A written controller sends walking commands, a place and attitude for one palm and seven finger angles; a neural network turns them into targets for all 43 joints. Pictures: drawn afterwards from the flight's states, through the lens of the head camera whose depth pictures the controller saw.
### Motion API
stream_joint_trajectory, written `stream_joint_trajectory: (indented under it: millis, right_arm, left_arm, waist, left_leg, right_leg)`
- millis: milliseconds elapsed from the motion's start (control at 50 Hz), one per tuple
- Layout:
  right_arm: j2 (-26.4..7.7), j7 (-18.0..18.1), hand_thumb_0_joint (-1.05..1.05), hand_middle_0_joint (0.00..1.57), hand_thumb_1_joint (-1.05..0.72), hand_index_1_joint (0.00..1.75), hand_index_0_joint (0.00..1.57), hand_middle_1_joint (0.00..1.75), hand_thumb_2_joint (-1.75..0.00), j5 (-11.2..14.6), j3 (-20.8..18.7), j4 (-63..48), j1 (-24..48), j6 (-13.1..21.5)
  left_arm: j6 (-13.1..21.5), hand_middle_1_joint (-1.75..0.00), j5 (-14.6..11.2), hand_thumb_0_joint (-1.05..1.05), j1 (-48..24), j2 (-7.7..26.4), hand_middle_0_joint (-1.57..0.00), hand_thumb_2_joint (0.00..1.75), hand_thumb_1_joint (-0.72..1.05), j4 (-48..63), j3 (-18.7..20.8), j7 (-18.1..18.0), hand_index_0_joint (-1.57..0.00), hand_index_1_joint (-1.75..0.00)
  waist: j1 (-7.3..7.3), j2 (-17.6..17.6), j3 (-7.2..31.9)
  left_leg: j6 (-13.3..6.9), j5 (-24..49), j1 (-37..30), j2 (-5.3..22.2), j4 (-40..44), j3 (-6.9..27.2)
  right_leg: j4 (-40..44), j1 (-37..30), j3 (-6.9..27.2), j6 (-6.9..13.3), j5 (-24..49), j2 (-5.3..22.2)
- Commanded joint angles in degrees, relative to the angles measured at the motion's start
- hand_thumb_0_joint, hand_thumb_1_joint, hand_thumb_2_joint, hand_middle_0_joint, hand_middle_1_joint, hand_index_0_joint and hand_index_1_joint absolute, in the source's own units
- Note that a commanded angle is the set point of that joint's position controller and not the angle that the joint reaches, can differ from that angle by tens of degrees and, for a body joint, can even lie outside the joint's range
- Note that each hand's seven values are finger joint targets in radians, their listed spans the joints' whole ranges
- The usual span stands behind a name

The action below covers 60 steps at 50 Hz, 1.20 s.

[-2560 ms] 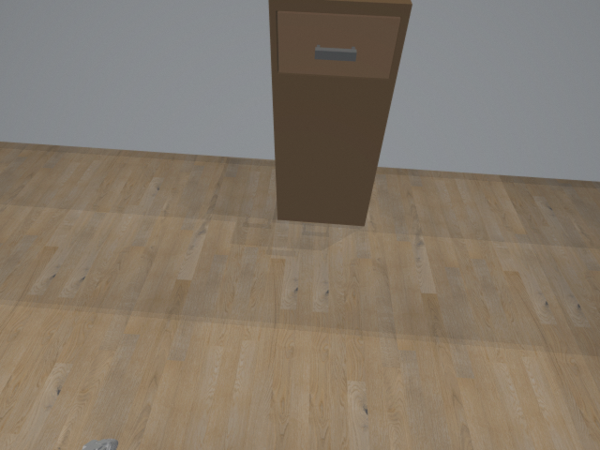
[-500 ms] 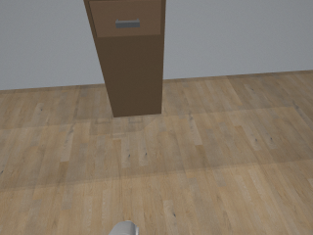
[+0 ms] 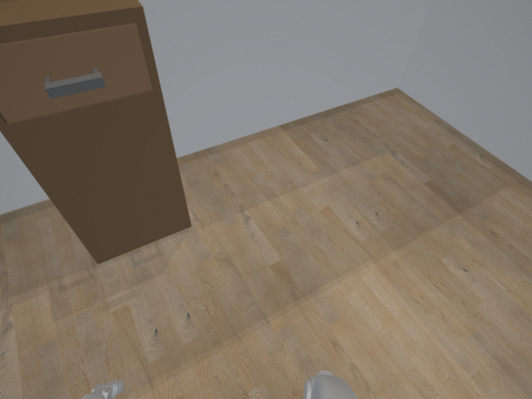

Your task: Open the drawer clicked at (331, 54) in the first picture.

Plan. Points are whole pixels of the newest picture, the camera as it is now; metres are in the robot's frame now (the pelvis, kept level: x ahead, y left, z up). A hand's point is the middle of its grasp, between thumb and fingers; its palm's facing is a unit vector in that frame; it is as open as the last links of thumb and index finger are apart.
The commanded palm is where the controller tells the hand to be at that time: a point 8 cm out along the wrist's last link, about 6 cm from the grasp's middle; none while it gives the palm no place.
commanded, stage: walk to a spot facing it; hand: left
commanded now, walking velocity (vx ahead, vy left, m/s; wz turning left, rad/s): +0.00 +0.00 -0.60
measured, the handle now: (74, 80) +0.77 +0.52 +0.03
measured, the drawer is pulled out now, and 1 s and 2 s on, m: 0.00 0.00 0.00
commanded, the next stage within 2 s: turn to face it in 1.82 s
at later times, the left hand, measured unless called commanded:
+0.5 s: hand (190, 335) +0.26 +0.16 -0.18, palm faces -0.26 -0.95 -0.17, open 7.4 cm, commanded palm none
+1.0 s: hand (200, 306) +0.31 +0.14 -0.17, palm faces -0.56 -0.81 -0.21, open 7.4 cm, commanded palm none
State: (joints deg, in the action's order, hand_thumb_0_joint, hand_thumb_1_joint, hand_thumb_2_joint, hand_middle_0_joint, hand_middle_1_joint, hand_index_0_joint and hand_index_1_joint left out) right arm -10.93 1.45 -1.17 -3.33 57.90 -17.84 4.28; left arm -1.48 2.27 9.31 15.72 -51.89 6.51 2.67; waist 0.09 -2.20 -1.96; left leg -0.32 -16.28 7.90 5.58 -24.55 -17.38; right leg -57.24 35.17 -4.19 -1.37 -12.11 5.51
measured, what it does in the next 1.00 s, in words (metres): walks ahead, turning right: right foot, then left foot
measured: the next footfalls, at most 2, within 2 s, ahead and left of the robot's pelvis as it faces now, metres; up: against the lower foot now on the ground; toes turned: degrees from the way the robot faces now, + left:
right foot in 0.18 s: +0.18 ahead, -0.13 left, +0.00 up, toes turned -12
left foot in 0.54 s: +0.22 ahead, +0.11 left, +0.00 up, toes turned -12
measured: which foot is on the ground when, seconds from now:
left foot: down 0.00-0.16, up 0.18-0.52, down 0.54-1.00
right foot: up 0.00-0.16, down 0.18-0.54, up 0.56-1.00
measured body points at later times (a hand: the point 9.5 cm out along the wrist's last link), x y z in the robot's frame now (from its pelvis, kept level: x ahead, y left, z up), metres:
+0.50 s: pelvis +0.11 +0.01 -0.02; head +0.15 +0.01 +0.43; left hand +0.27 +0.21 -0.17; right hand +0.15 -0.26 -0.14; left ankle +0.17 +0.12 -0.72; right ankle +0.14 -0.12 -0.74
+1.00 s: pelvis +0.13 +0.02 -0.01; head +0.18 +0.00 +0.44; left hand +0.34 +0.19 -0.16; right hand +0.01 -0.20 -0.15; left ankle +0.18 +0.11 -0.74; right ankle +0.05 -0.07 -0.71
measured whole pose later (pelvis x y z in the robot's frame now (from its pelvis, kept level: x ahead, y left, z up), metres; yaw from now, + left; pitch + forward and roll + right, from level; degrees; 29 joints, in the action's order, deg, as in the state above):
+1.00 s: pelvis +0.13 +0.02 -0.01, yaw -36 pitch +1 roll -1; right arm -10.6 0.8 -1.4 -3.9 55.4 -14.3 -0.2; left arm -4.5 1.5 10.5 12.8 -53.3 5.4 1.8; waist 0.9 -0.3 -4.7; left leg 0.0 -18.3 12.4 10.4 -31.5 -21.7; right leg -45.8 21.6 -5.0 -3.0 -24.3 3.4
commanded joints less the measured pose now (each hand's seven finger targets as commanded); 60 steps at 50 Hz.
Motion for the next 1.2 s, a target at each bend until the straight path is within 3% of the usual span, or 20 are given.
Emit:
stream_joint_trajectory:
  millis: [0,80,120,140,160,200,280,480,500,520,540,580,640,820,960,1000,1020,1040,1080,1180]
  right_arm:
    - [-8.81,-0.35,0.00,0.20,-0.90,0.30,0.20,0.30,-0.90,-0.37,-1.48,-2.73,-2.50,-0.03]
    - [-11.01,-0.38,0.00,0.20,-0.90,0.30,0.20,0.30,-0.90,-0.36,-1.87,-3.04,-2.63,-1.23]
    - [-11.09,-1.00,0.00,0.20,-0.90,0.30,0.20,0.30,-0.90,0.17,-1.69,-4.15,-3.34,-1.75]
    - [-7.15,-1.37,0.00,0.20,-0.90,0.30,0.20,0.30,-0.90,0.89,-0.67,-5.90,-5.66,-2.07]
    - [-7.41,-0.24,0.00,0.20,-0.90,0.30,0.20,0.30,-0.90,0.91,-0.52,-7.53,-2.33,-2.28]
    - [-8.24,0.31,0.00,0.20,-0.90,0.30,0.20,0.30,-0.90,0.80,-0.65,-8.11,1.08,-2.92]
    - [-6.52,0.20,0.00,0.20,-0.90,0.30,0.20,0.30,-0.90,-0.09,-0.10,-5.79,-1.81,-5.68]
    - [-5.66,0.46,0.00,0.20,-0.90,0.30,0.20,0.30,-0.90,0.82,-0.48,-8.73,-0.86,-4.05]
    - [-8.54,0.83,0.00,0.20,-0.90,0.30,0.20,0.30,-0.90,0.64,-0.99,-8.73,-2.10,-3.56]
    - [-14.25,0.61,0.00,0.20,-0.90,0.30,0.20,0.30,-0.90,-0.08,-2.16,-10.25,-1.04,-3.52]
    - [-14.97,0.42,0.00,0.20,-0.90,0.30,0.20,0.30,-0.90,-0.19,-2.26,-10.90,1.72,-3.72]
    - [-10.61,0.72,0.00,0.20,-0.90,0.30,0.20,0.30,-0.90,-0.36,-1.04,-12.27,8.16,-3.30]
    - [-8.07,0.87,0.00,0.20,-0.90,0.30,0.20,0.30,-0.90,-0.02,-0.63,-11.91,8.41,-2.78]
    - [-9.21,0.48,0.00,0.20,-0.90,0.30,0.20,0.30,-0.90,-0.02,-2.33,-6.89,-0.16,-3.29]
    - [-11.40,-0.47,0.00,0.20,-0.90,0.30,0.20,0.30,-0.90,-0.45,-3.55,-5.46,1.54,-3.80]
    - [-10.95,-0.90,0.00,0.20,-0.90,0.30,0.20,0.30,-0.90,0.02,-3.40,-5.84,1.54,-4.01]
    - [-8.02,-1.37,0.00,0.20,-0.90,0.30,0.20,0.30,-0.90,0.48,-2.86,-7.18,0.76,-4.34]
    - [-4.72,-1.35,0.00,0.20,-0.90,0.30,0.20,0.30,-0.90,0.32,-1.37,-10.30,4.40,-4.63]
    - [-5.61,0.02,0.00,0.20,-0.90,0.30,0.20,0.30,-0.90,0.48,-1.26,-11.05,8.50,-5.26]
    - [-7.07,-0.68,0.00,0.20,-0.90,0.30,0.20,0.30,-0.90,-0.45,-1.36,-7.90,5.22,-6.08]
  left_arm:
    - [0.21,-0.30,-0.43,0.00,-3.68,-2.69,-0.20,0.90,0.90,5.06,-1.93,0.37,-0.20,-0.30]
    - [0.71,-0.30,-0.50,0.00,-3.65,-0.65,-0.20,0.90,0.90,5.51,-1.86,0.05,-0.20,-0.30]
    - [2.16,-0.30,-0.25,0.00,6.59,4.53,-0.20,0.90,0.90,2.83,-0.81,-0.67,-0.20,-0.30]
    - [3.02,-0.30,-0.44,0.00,11.94,11.93,-0.20,0.90,0.90,1.85,0.77,-1.49,-0.20,-0.30]
    - [2.65,-0.30,-2.18,0.00,15.17,15.25,-0.20,0.90,0.90,1.01,1.32,-2.33,-0.20,-0.30]
    - [1.80,-0.30,-2.17,0.00,8.12,12.48,-0.20,0.90,0.90,3.01,0.56,-3.22,-0.20,-0.30]
    - [1.29,-0.30,-1.21,0.00,-3.37,7.53,-0.20,0.90,0.90,5.80,-0.78,-3.92,-0.20,-0.30]
    - [-0.60,-0.30,-1.27,0.00,-2.11,6.71,-0.20,0.90,0.90,6.44,0.08,-2.90,-0.20,-0.30]
    - [-0.90,-0.30,-1.62,0.00,-1.76,4.22,-0.20,0.90,0.90,7.31,-0.37,-2.68,-0.20,-0.30]
    - [-1.05,-0.30,-2.01,0.00,-0.09,0.68,-0.20,0.90,0.90,8.28,-0.99,-1.91,-0.20,-0.30]
    - [-1.23,-0.30,-0.87,0.00,0.10,2.46,-0.20,0.90,0.90,7.84,-0.38,-1.91,-0.20,-0.30]
    - [-1.29,-0.30,-0.40,0.00,1.47,3.62,-0.20,0.90,0.90,5.44,1.01,-0.94,-0.20,-0.30]
    - [-1.72,-0.30,-0.66,0.00,4.87,1.53,-0.20,0.90,0.90,3.62,0.67,-0.62,-0.20,-0.30]
    - [-2.03,-0.30,-1.00,0.00,-0.41,-0.16,-0.20,0.90,0.90,4.28,-0.35,-0.88,-0.20,-0.30]
    - [-0.74,-0.30,-0.99,0.00,-0.18,-0.84,-0.20,0.90,0.90,4.64,-0.97,-1.35,-0.20,-0.30]
    - [0.17,-0.30,-0.85,0.00,4.15,1.63,-0.20,0.90,0.90,3.38,-0.53,-1.86,-0.20,-0.30]
    - [1.04,-0.30,-0.35,0.00,8.12,7.63,-0.20,0.90,0.90,2.54,0.39,-2.64,-0.20,-0.30]
    - [1.36,-0.30,-1.00,0.00,11.39,12.61,-0.20,0.90,0.90,1.52,1.33,-3.30,-0.20,-0.30]
    - [1.03,-0.30,-1.52,0.00,9.48,11.68,-0.20,0.90,0.90,1.41,1.53,-4.06,-0.20,-0.30]
    - [1.37,-0.30,-1.43,0.00,1.15,6.91,-0.20,0.90,0.90,3.96,-0.29,-3.44,-0.20,-0.30]
  waist:
    - [1.52,9.97,-2.26]
    - [0.50,10.75,-0.01]
    - [-4.91,3.51,6.95]
    - [-6.06,-11.92,14.76]
    - [-7.01,-10.46,17.95]
    - [-4.48,-7.59,13.85]
    - [2.10,-2.57,6.54]
    - [2.54,-6.51,7.04]
    - [3.38,1.17,6.85]
    - [2.81,20.11,4.88]
    - [2.60,21.48,3.04]
    - [-0.63,11.40,-1.43]
    - [-1.13,10.75,1.19]
    - [2.85,11.97,2.15]
    - [1.84,14.68,4.61]
    - [-0.99,9.23,6.90]
    - [-3.07,-5.46,9.57]
    - [-4.63,-15.12,9.23]
    - [-4.12,-13.10,7.90]
    - [-0.10,-5.40,3.58]
  left_leg:
    - [-5.72,25.16,-1.49,15.49,6.68,4.04]
    - [-3.97,35.00,-3.02,15.59,-2.97,1.35]
    - [0.06,34.10,5.66,13.08,-24.41,-0.49]
    - [4.21,-10.12,24.10,4.13,-42.47,-0.36]
    - [4.84,-22.45,29.18,1.10,-53.74,8.90]
    - [4.94,-15.59,29.18,3.68,-54.36,15.98]
    - [5.75,-7.66,20.06,3.75,-42.51,14.65]
    - [3.67,0.08,2.03,-2.86,-6.43,12.49]
    - [1.67,-2.13,-3.76,2.76,2.19,18.84]
    - [-3.23,-4.40,-4.97,17.86,10.93,35.33]
    - [-6.66,-7.63,2.08,24.47,13.83,38.83]
    - [-5.52,-6.70,9.32,17.20,13.05,28.53]
    - [-3.89,8.84,3.30,12.34,8.99,16.25]
    - [-6.81,24.65,-7.28,16.53,5.50,10.60]
    - [-4.95,27.56,-5.65,18.52,-1.45,5.14]
    - [-0.62,23.82,1.05,16.23,-11.84,1.80]
    - [2.97,9.38,14.20,11.63,-24.50,-0.01]
    - [5.39,-19.92,27.75,3.40,-37.28,4.56]
    - [4.91,-18.39,31.09,3.16,-44.14,15.13]
    - [6.86,-5.21,25.22,2.87,-39.19,14.34]
  right_leg:
    - [11.69,-2.96,-1.34,0.52,0.74,-0.32]
    - [18.55,-12.02,-3.79,2.43,-1.33,-3.66]
    - [27.57,-32.83,-3.06,4.38,8.13,-4.04]
    - [28.10,-49.74,21.11,11.25,31.66,13.70]
    - [29.56,-49.38,28.94,17.10,53.31,21.08]
    - [31.88,-40.70,25.30,15.97,38.88,16.47]
    - [36.10,-19.61,14.43,11.86,24.03,8.82]
    - [31.83,-11.52,21.65,7.92,6.35,2.72]
    - [26.16,-5.22,18.42,4.80,-1.18,-1.83]
    - [10.85,3.61,9.08,0.86,-16.38,-9.68]
    - [-1.75,2.83,6.76,-0.69,-20.66,-7.16]
    - [-12.02,0.08,6.91,-1.18,-12.63,-5.32]
    - [-15.22,0.27,5.19,-2.59,-6.78,-4.07]
    - [-1.10,-1.41,0.78,-3.34,-12.15,-1.37]
    - [17.76,-12.00,-2.54,-0.18,-11.24,-3.26]
    - [30.56,-24.84,-2.50,1.51,1.83,-3.42]
    - [34.91,-37.14,11.72,5.83,15.31,7.15]
    - [34.42,-39.84,25.93,12.06,39.81,18.13]
    - [33.55,-37.25,24.02,13.84,40.51,14.91]
    - [38.27,-27.92,15.81,10.71,17.23,7.22]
